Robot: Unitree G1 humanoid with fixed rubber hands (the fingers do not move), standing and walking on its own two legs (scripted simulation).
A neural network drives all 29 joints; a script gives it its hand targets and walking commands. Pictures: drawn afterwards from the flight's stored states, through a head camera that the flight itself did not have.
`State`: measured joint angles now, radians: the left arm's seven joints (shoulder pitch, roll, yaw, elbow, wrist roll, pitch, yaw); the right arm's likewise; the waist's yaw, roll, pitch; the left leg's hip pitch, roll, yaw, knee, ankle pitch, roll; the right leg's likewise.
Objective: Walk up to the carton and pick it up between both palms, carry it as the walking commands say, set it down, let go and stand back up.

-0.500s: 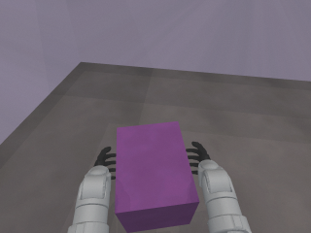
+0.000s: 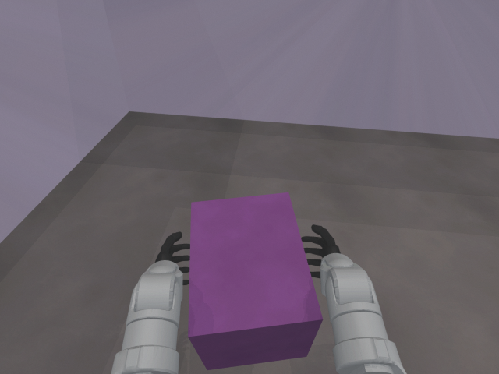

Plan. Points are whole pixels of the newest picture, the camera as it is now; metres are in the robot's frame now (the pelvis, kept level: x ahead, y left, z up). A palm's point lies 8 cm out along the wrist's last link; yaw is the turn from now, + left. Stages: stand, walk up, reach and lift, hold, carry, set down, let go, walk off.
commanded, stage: hold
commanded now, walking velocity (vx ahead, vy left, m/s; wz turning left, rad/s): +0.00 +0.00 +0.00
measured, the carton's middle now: (248, 279) +0.32 +0.00 -0.03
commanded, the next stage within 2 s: carry in 0.76 s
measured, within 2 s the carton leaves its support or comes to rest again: neither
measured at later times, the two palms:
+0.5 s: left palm (169, 279) +0.28 +0.14 +0.04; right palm (334, 269) +0.29 -0.14 +0.05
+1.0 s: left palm (175, 273) +0.28 +0.13 +0.04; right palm (331, 258) +0.30 -0.14 +0.06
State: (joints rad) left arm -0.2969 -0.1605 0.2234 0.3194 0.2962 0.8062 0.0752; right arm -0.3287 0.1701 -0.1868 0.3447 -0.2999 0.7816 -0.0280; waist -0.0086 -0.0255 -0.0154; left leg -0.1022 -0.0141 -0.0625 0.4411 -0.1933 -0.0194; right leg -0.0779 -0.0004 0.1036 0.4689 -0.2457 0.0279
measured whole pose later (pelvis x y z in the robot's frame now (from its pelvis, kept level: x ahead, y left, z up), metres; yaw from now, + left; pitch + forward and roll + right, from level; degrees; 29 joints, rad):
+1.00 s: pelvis -0.01 -0.02 -0.02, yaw +0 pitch +2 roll -1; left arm -0.31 -0.13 0.15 0.11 0.12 0.96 0.24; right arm -0.35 0.18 -0.08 0.12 -0.20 0.94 -0.22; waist 0.02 0.00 -0.10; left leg -0.43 0.04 -0.10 0.66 -0.27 -0.06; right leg -0.39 0.01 -0.01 0.64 -0.29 0.01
